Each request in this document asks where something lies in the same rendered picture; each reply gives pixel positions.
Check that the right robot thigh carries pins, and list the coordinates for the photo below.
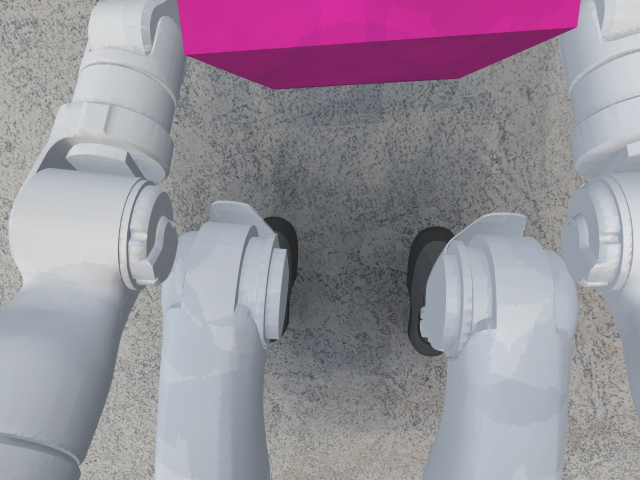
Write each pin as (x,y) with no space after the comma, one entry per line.
(492,305)

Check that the robot right forearm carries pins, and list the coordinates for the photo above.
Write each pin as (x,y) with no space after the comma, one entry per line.
(601,59)

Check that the robot left upper arm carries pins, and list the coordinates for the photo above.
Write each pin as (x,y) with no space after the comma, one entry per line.
(85,244)

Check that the left robot thigh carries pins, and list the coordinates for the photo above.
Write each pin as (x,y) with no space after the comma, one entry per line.
(210,419)

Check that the carton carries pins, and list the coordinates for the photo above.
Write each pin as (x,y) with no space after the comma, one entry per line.
(284,44)

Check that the robot thigh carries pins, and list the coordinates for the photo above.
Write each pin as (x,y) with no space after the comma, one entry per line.
(210,419)
(492,305)

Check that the robot left forearm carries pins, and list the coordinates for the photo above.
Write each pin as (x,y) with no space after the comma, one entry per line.
(120,117)

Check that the robot right upper arm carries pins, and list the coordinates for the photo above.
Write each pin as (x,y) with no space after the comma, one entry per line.
(601,248)

